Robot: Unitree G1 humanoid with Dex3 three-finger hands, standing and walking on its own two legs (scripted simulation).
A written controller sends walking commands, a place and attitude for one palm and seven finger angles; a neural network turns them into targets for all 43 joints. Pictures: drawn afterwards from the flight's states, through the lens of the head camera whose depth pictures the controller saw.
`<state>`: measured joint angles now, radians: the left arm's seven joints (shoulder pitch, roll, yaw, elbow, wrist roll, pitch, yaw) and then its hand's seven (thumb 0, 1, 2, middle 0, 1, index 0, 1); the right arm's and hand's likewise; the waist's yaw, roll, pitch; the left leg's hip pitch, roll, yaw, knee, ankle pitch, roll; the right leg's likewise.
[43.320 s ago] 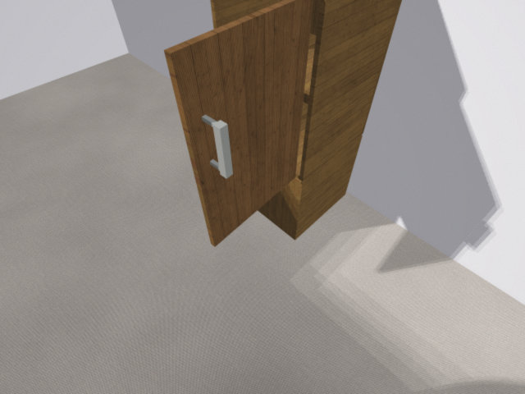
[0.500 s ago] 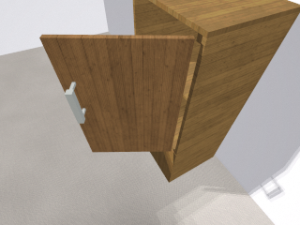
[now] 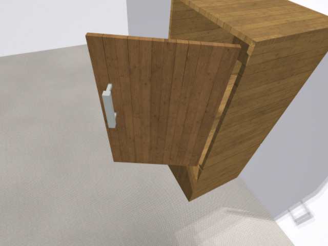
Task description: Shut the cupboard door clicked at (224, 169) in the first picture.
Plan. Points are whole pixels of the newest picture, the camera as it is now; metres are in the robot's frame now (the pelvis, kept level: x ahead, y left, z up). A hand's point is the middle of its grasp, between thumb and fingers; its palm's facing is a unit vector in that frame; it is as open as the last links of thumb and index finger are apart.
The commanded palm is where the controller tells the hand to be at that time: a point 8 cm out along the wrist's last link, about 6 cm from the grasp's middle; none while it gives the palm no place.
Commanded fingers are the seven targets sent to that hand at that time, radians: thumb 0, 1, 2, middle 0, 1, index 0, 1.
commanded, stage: shuffle to correct the standing spot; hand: left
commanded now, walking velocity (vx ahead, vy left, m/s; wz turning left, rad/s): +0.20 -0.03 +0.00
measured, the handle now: (110, 106) +0.50 +0.20 +0.04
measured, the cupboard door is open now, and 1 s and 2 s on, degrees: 62 62 62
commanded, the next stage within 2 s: come to a stop and stand still in 0.22 s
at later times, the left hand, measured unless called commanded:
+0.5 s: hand out of the picture +0.04 +0.17 -0.18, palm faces +0.00 -0.99 -0.10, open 7.4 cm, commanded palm none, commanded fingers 0.00 0.90 0.90 -0.20 -0.30 -0.20 -0.30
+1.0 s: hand out of the picture +0.09 +0.16 -0.17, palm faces +0.00 -0.98 -0.20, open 7.2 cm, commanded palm none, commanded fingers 0.00 0.90 0.90 -0.20 -0.30 -0.20 -0.30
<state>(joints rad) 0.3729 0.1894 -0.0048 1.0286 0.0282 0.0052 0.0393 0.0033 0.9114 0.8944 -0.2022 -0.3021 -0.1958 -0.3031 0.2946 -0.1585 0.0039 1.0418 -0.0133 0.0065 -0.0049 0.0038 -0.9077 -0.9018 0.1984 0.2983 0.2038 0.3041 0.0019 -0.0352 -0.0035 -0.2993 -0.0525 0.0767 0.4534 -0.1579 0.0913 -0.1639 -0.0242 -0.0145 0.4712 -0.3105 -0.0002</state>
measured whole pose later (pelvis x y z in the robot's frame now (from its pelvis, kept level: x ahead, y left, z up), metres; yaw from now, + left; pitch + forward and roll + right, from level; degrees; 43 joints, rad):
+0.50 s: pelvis +0.05 +0.02 +0.01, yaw -1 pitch +0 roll -2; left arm 0.34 0.14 0.01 1.07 0.03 0.00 0.03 0.01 0.91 0.89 -0.20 -0.30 -0.20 -0.30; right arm 0.34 -0.11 0.02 1.08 -0.01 -0.05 -0.03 0.00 -0.91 -0.90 0.20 0.30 0.20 0.30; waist 0.00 -0.05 0.03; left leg -0.20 -0.05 0.11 0.41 -0.22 0.12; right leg -0.41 -0.04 -0.03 0.86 -0.34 0.00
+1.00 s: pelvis +0.05 -0.01 +0.00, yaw -2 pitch -1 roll +0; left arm 0.25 0.17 0.01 1.03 0.02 0.01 0.05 0.00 0.95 0.89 -0.20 -0.30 -0.20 -0.30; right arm 0.28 -0.14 -0.01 1.10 -0.01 -0.01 -0.02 0.01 -0.92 -0.90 0.20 0.30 0.20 0.30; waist -0.01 -0.02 0.03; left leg -0.20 -0.03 0.11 0.46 -0.25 0.06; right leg -0.24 -0.03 -0.02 0.47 -0.22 0.02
